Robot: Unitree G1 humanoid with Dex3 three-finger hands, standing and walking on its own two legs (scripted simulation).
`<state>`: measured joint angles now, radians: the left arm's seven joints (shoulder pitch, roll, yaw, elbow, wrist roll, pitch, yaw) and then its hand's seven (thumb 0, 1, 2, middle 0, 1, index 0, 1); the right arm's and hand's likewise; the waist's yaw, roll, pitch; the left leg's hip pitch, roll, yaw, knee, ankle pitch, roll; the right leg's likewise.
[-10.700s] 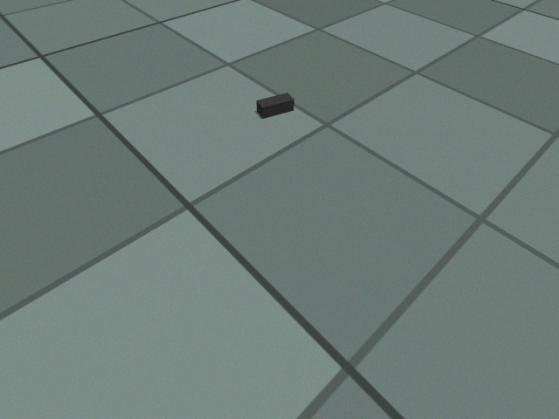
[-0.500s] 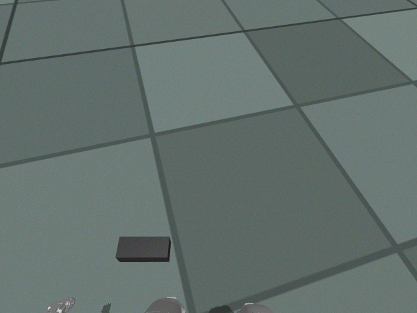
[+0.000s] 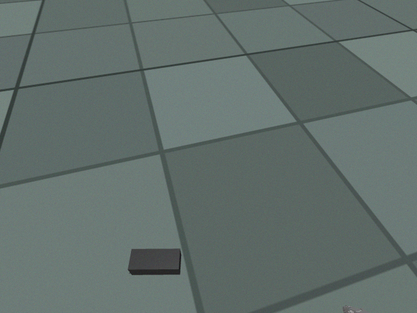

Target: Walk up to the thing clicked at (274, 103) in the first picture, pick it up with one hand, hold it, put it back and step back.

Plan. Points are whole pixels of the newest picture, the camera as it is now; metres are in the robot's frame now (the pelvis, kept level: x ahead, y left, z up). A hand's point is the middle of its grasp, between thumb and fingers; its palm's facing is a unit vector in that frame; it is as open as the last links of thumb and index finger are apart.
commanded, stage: walk up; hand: left
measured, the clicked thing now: (155, 261) +0.45 +0.24 -0.72
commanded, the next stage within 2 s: stand in 0.94 s
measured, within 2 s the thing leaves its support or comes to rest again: neither
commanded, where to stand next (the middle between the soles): +0.07 -0.01 m, yaw +1 degrees
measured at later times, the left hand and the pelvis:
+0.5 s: hand out of the picture +0.08 +0.24 -0.13, palm faces +0.00 -0.94 -0.34, open 7.4 cm; pelvis +0.00 -0.01 +0.02, yaw +0 degrees
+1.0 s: hand out of the picture +0.09 +0.24 -0.13, palm faces -0.01 -0.94 -0.33, open 7.4 cm; pelvis +0.01 -0.01 +0.02, yaw +0 degrees
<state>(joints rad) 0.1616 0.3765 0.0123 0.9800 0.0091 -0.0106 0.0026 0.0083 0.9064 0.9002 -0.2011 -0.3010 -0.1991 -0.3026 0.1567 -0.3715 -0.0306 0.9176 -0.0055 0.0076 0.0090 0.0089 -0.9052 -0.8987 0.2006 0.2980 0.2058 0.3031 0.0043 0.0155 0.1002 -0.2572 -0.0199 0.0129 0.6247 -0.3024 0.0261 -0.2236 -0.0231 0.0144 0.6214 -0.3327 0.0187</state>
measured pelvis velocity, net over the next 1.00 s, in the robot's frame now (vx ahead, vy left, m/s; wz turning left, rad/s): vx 0.01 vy -0.01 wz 0.00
